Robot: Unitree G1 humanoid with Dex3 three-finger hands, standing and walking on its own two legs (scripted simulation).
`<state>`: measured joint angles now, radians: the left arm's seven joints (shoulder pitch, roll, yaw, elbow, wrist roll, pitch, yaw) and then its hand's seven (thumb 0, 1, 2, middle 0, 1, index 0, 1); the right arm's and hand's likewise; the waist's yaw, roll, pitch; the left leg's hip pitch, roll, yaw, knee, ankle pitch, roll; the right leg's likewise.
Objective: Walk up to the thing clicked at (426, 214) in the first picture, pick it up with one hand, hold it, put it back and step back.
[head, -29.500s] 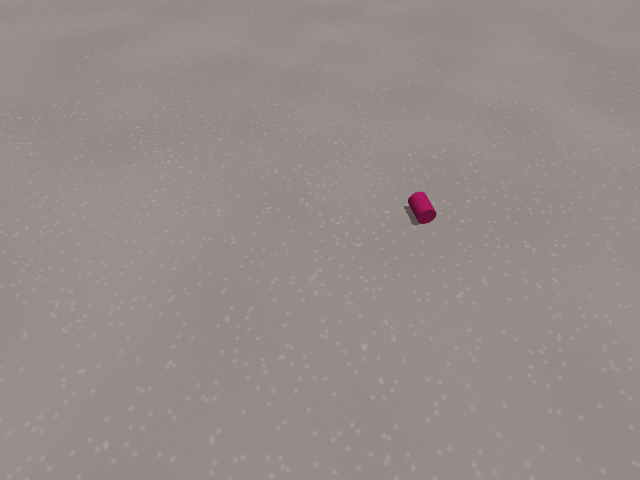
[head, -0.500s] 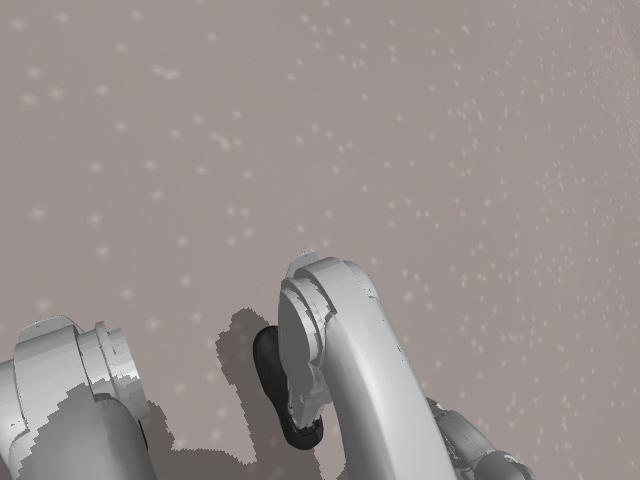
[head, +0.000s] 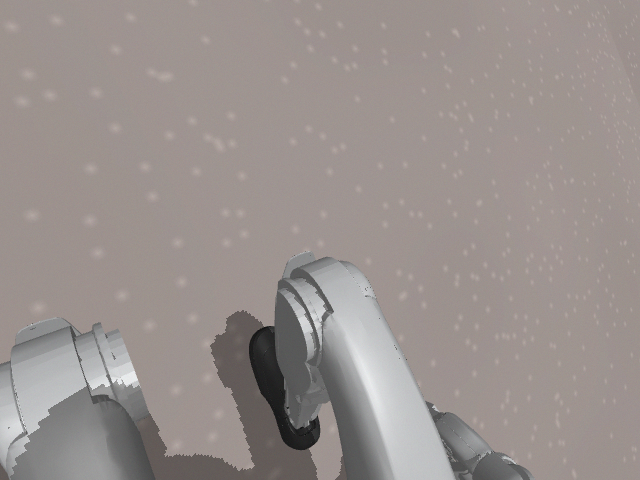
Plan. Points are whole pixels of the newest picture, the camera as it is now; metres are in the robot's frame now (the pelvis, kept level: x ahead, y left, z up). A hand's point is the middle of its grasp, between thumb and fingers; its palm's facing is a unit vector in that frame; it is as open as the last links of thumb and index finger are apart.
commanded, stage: open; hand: left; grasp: from above
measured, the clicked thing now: out of the picture +0.44 +0.39 -0.26
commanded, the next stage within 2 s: withdraw in 0.40 s
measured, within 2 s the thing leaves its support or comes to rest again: neither
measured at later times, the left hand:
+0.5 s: hand out of the picture +0.43 +0.37 -0.23, palm faces -0.45 -0.16 -0.88, open 14.1 cm
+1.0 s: hand out of the picture +0.43 +0.41 -0.08, palm faces -0.39 -0.09 -0.92, open 14.0 cm
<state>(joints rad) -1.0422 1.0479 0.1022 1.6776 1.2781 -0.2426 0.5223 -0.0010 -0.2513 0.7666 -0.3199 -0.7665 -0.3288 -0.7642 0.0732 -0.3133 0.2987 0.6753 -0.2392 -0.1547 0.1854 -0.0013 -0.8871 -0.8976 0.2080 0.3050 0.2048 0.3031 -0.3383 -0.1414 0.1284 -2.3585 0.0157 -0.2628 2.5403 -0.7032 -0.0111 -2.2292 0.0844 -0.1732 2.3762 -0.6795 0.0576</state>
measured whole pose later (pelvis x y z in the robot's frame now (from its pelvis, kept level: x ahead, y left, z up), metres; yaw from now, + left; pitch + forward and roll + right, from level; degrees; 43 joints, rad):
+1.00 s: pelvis +0.00 +0.00 +0.04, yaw +4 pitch +34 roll -11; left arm -0.93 0.88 0.05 1.24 1.13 -0.11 0.21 0.00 -0.50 0.99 -0.09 -1.00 -0.09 -1.00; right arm 0.12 -0.28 0.12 0.66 -0.12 -0.04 0.18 0.00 -0.90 -0.90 0.21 0.30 0.20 0.30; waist -0.21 0.01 -0.06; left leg -2.29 0.01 -0.18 2.38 -0.69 -0.01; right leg -2.18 0.05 -0.11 2.28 -0.70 0.04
